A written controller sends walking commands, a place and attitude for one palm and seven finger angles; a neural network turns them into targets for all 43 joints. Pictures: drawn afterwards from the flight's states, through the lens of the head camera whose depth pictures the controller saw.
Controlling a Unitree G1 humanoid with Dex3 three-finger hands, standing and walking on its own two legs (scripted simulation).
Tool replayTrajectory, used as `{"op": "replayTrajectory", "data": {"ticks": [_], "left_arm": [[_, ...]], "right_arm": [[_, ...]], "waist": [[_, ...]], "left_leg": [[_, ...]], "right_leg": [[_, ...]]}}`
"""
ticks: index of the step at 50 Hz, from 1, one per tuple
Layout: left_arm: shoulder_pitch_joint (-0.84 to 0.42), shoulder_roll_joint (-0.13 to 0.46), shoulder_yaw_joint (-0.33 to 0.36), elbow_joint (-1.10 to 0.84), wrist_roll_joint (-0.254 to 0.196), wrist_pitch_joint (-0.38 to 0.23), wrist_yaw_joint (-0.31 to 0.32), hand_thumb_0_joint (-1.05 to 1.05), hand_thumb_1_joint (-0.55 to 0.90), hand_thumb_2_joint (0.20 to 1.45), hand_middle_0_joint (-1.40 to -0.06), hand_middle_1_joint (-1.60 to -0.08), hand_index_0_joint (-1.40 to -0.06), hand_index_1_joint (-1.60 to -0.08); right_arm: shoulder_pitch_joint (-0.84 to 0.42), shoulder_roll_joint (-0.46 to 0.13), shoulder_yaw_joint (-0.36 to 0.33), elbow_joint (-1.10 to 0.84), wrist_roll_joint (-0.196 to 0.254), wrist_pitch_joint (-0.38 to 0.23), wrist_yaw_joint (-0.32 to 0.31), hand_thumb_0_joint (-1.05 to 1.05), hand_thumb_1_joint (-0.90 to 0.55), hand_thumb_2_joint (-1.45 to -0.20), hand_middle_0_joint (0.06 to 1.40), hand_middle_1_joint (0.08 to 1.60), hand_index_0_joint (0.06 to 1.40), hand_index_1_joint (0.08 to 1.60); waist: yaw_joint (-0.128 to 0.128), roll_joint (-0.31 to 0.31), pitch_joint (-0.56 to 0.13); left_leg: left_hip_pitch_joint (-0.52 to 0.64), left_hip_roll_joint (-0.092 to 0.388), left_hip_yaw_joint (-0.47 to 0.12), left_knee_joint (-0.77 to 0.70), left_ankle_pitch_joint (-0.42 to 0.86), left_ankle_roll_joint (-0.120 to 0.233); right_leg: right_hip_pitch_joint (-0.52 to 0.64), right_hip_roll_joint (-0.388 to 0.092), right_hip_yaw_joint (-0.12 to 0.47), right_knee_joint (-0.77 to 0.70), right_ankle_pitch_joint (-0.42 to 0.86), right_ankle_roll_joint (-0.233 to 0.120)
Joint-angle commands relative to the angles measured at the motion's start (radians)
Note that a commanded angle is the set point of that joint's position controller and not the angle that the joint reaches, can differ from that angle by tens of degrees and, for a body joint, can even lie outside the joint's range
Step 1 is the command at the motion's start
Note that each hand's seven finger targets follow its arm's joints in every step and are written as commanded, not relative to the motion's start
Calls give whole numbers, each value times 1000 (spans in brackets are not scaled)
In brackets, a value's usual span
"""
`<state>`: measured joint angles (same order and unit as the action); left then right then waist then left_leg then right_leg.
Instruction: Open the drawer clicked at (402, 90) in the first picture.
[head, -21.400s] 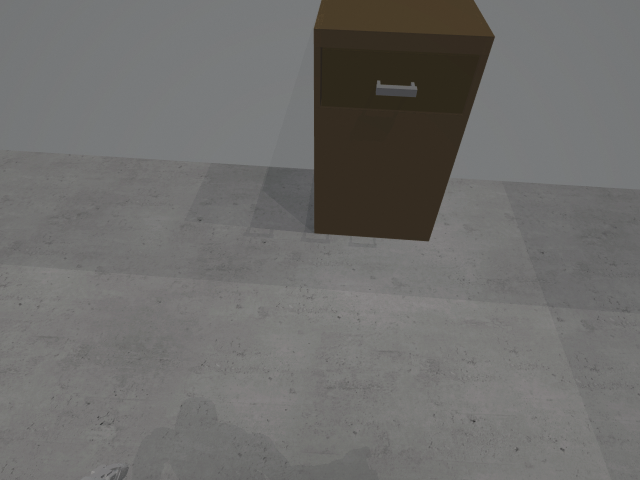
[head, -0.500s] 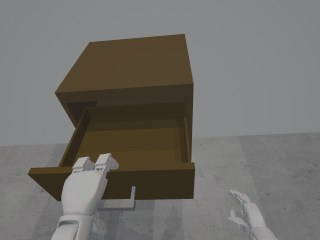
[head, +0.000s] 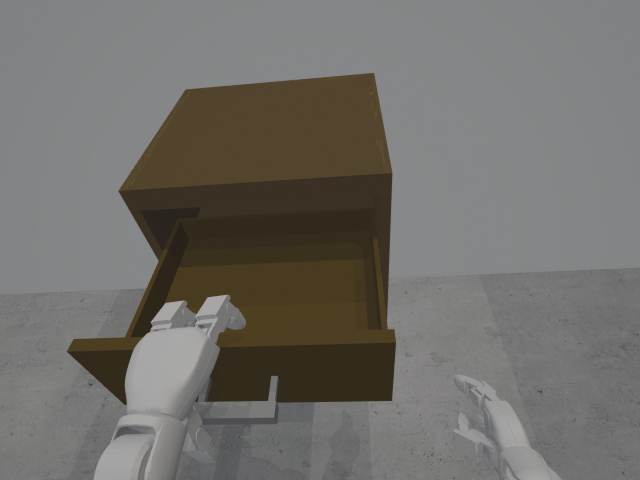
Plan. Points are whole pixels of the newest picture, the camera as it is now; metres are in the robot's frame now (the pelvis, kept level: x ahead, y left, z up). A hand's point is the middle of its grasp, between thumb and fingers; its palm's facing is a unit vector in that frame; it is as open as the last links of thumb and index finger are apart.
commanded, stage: draw the hand back to the body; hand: left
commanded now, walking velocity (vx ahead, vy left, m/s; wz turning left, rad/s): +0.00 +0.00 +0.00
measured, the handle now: (237, 398) +0.24 +0.18 -0.07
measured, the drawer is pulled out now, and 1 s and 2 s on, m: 0.30 0.30 0.30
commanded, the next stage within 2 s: step back with the hand held close in 1.52 s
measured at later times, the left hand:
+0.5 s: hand (134, 384) +0.18 +0.23 +0.10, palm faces +0.11 -0.14 -0.99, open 13.8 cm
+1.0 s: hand (118, 344) +0.19 +0.23 +0.16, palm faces +0.33 -0.86 -0.38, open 11.5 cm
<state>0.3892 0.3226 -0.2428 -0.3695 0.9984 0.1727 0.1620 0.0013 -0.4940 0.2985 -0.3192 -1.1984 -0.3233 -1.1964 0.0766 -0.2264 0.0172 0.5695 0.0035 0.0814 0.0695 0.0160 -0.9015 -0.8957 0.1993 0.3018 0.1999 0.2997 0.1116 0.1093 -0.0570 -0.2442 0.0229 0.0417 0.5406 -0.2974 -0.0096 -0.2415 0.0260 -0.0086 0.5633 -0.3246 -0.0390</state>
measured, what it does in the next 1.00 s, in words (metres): stands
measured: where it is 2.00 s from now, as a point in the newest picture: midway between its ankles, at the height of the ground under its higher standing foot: outside the picture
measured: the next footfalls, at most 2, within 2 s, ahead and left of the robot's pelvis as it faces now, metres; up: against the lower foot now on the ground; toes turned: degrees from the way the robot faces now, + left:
none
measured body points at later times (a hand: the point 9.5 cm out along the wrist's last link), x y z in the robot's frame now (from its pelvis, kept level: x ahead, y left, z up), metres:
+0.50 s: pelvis +0.00 +0.01 +0.00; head -0.01 -0.03 +0.45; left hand +0.17 +0.24 +0.15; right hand +0.24 -0.18 -0.08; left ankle -0.01 +0.13 -0.73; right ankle -0.02 -0.09 -0.73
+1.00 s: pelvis +0.02 +0.02 +0.01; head +0.01 +0.00 +0.46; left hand +0.17 +0.28 +0.18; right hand +0.21 -0.20 -0.08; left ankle -0.01 +0.13 -0.73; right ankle -0.02 -0.09 -0.73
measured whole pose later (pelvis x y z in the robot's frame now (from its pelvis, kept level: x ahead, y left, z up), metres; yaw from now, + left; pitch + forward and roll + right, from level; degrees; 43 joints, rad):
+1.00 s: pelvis +0.02 +0.02 +0.01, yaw +2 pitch -3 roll +0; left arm 0.58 0.31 0.20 -0.53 -0.04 -0.11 0.10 0.00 0.04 0.53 -0.27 -0.85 -0.27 -0.85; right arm 0.20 -0.22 0.03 0.62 0.00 -0.13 -0.06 0.02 -0.90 -0.90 0.20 0.30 0.20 0.30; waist 0.04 0.05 0.02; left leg -0.13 0.00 0.02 0.45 -0.28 0.01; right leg -0.09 0.01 -0.03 0.42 -0.29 -0.01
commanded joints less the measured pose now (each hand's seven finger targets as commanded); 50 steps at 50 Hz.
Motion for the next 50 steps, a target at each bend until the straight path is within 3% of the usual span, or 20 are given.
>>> {"op": "replayTrajectory", "data": {"ticks": [1,4,6,7,11,15,16,23,26,27,28,29,30,31,34,35,36,41,47,50], "left_arm": [[-76,142,161,-237,22,-15,75,0,-500,300,-300,-1200,-300,-1200],[-64,152,180,-220,-5,-7,70,0,-500,300,-300,-1200,-300,-1200],[-65,135,158,-244,-18,4,53,0,-500,300,-300,-1200,-300,-1200],[-87,169,185,-236,-24,2,46,0,-500,300,-300,-1200,-300,-1200],[-32,164,180,-247,-38,-11,13,0,-500,300,-300,-1200,-300,-1200],[-34,241,273,-285,-45,-42,17,0,-500,300,-300,-1200,-300,-1200],[-11,217,258,-280,-42,-48,17,0,-500,300,-300,-1200,-300,-1200],[16,245,308,-280,-73,-69,16,0,-500,300,-300,-1200,-300,-1200],[-1,247,306,-304,-77,-68,8,0,-500,300,-300,-1200,-300,-1200],[-42,-123,224,-327,-857,-172,-32,0,-465,315,-298,-1178,-298,-1178],[69,22,329,-255,-894,-222,-29,0,-430,330,-295,-1155,-295,-1155],[109,92,424,-334,-961,-255,-23,0,-395,345,-292,-1133,-292,-1133],[95,158,493,-365,-989,-278,-12,0,-360,360,-290,-1110,-290,-1110],[46,132,475,-437,-992,-306,-10,0,-325,375,-287,-1087,-287,-1087],[74,97,471,-399,-1016,-319,-13,0,-220,420,-280,-1020,-280,-1020],[78,119,500,-388,-1017,-321,-13,0,-185,435,-277,-997,-277,-997],[93,83,475,-360,-1022,-323,-19,0,-150,450,-275,-975,-275,-975],[126,72,483,-349,-1035,-337,-38,0,25,525,-262,-863,-262,-863],[168,119,550,-376,-1042,-341,-37,0,235,615,-247,-728,-247,-728],[143,142,585,-381,-1048,-339,-35,0,340,660,-240,-660,-240,-660]], "right_arm": [[-187,-59,-26,-178,1,-57,-7,0,-900,-900,200,300,200,300],[-205,-66,-27,-167,10,-51,-8,0,-900,-900,200,300,200,300],[-201,-68,-27,-176,10,-51,-9,0,-900,-900,200,300,200,300],[-215,-70,-27,-166,14,-47,-14,0,-900,-900,200,300,200,300],[-192,-71,-22,-178,10,-52,-18,0,-900,-900,200,300,200,300],[-217,-82,-19,-182,10,-51,-28,0,-900,-900,200,300,200,300],[-180,-77,-22,-178,4,-52,-27,0,-900,-900,200,300,200,300],[-177,-90,-32,-174,5,-49,-37,0,-900,-900,200,300,200,300],[-172,-88,-27,-182,7,-55,-39,0,-900,-900,200,300,200,300],[-111,-18,-16,-252,30,-127,-74,0,-900,-900,200,300,200,300],[-89,-53,-17,-224,20,-174,-101,0,-900,-900,200,300,200,300],[-80,-63,-9,-214,10,-186,-131,0,-900,-900,200,300,200,300],[-86,-68,-4,-195,5,-208,-148,0,-900,-900,200,300,200,300],[-59,-56,7,-197,-4,-231,-156,0,-900,-900,200,300,200,300],[-34,-55,4,-168,-7,-261,-159,0,-900,-900,200,300,200,300],[-41,-61,2,-155,-6,-270,-158,0,-900,-900,200,300,200,300],[-31,-56,4,-149,-6,-272,-155,0,-900,-900,200,300,200,300],[-38,-72,-11,-138,-2,-279,-144,0,-900,-900,200,300,200,300],[-39,-75,-26,-128,1,-272,-143,0,-900,-900,200,300,200,300],[-49,-78,-30,-126,5,-262,-148,0,-900,-900,200,300,200,300]], "waist": [[19,-106,-150],[8,-106,-105],[6,-103,-124],[-1,-113,-93],[5,-105,-90],[10,-82,-80],[14,-99,-107],[9,-87,-72],[8,-51,-82],[-115,-226,26],[-81,-257,14],[-57,-205,-4],[-50,-157,-6],[-49,-97,-52],[-59,-32,11],[-55,-10,30],[-60,-26,55],[-56,-58,25],[-49,-73,-40],[-52,-73,-26]], "left_leg": [[81,-25,-1,-22,273,43],[74,-26,-7,-35,272,38],[83,-24,-5,-39,268,46],[82,-24,-9,-49,258,43],[88,-24,-6,-48,248,50],[96,-20,-19,-57,233,43],[93,-22,-11,-49,251,47],[91,-17,-17,-61,245,41],[94,-10,-25,-72,221,42],[202,18,-38,-81,130,77],[188,30,-39,-89,98,73],[181,20,-34,-107,134,64],[177,19,-38,-116,134,52],[185,7,-36,-119,181,49],[172,13,-32,-126,236,37],[159,14,-37,-129,235,32],[153,16,-39,-133,233,31],[154,23,-47,-140,282,31],[174,25,-46,-127,363,27],[171,23,-42,-128,347,27]], "right_leg": [[16,-10,43,-102,273,-7],[9,-12,46,-113,295,-4],[16,-15,32,-116,278,0],[6,-13,40,-127,267,-1],[2,-19,23,-137,234,5],[9,-17,48,-154,231,-2],[17,-21,28,-142,239,1],[0,-21,17,-154,229,5],[-7,-22,3,-155,166,2],[1,-12,-38,-154,162,16],[10,-18,-36,-153,126,20],[45,-35,-32,-179,151,24],[59,-39,-24,-186,146,25],[88,-49,-28,-181,186,20],[82,-54,-36,-193,238,18],[83,-50,-33,-204,230,12],[74,-52,-40,-206,230,15],[107,-51,-46,-200,274,15],[135,-50,-46,-187,357,17],[126,-49,-42,-200,356,18]]}}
